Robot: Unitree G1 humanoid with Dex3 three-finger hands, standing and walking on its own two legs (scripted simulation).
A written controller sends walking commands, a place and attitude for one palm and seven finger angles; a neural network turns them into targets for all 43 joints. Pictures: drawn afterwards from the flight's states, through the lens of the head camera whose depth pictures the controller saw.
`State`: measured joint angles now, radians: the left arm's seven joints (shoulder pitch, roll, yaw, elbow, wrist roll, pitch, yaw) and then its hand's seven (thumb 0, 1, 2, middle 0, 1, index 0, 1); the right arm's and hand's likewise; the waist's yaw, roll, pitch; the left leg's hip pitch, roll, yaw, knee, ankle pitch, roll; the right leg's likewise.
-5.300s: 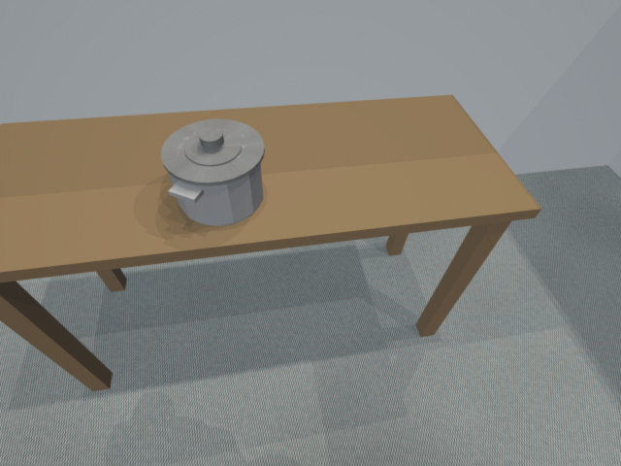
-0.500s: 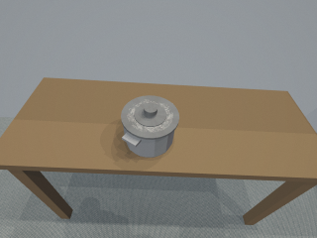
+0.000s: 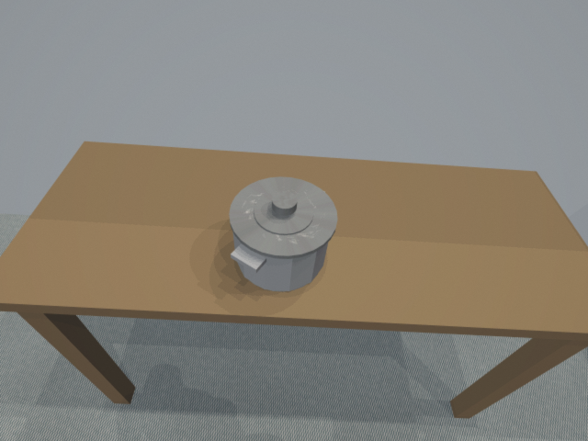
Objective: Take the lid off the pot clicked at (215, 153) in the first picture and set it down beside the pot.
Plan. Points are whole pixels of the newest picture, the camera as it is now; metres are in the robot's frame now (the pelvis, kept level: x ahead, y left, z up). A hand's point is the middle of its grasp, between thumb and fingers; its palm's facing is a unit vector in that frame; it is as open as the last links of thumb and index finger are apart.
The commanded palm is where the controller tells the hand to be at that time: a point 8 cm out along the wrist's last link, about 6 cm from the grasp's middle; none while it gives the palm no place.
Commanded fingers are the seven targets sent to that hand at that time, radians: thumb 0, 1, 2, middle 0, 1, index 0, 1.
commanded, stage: shuffle to correct the standing spot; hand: left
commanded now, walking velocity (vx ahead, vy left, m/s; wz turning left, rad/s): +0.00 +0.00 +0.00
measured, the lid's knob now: (284, 203) +0.47 +0.05 +0.05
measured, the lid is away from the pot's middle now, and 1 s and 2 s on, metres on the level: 0.00 0.00 0.00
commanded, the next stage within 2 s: come to a stop and stand still in 0.68 s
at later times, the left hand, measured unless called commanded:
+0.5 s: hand out of the picture -0.03 +0.13 -0.19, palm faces +0.03 -0.99 -0.14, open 7.3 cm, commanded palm none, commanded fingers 0.00 0.90 0.90 -0.20 -0.30 -0.20 -0.30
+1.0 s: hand out of the picture +0.00 +0.07 -0.19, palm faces +0.06 -0.99 -0.12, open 7.3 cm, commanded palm none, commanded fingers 0.00 0.90 0.90 -0.20 -0.30 -0.20 -0.30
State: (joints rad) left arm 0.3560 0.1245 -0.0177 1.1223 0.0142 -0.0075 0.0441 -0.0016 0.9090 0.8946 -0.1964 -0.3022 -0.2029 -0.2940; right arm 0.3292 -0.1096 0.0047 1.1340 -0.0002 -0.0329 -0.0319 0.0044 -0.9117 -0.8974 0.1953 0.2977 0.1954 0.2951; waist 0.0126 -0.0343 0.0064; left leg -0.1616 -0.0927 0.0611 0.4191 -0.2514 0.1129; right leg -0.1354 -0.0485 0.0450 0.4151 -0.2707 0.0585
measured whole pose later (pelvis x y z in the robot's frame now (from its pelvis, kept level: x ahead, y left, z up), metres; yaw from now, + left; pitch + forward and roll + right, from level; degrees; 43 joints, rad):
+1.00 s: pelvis +0.02 -0.08 +0.00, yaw +0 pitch +0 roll -2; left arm 0.35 0.13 0.00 1.06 0.01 -0.01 0.04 0.00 0.91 0.89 -0.20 -0.30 -0.20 -0.29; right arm 0.25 -0.13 -0.02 1.12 0.00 0.00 -0.06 0.00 -0.93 -0.90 0.19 0.30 0.19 0.29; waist 0.00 -0.03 0.02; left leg -0.21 0.04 0.02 0.55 -0.35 0.00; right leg -0.13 0.09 -0.01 0.44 -0.31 -0.06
